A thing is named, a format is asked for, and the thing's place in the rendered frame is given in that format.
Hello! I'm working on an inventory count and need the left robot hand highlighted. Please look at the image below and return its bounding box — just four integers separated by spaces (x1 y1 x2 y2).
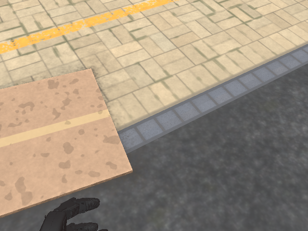
39 197 108 231

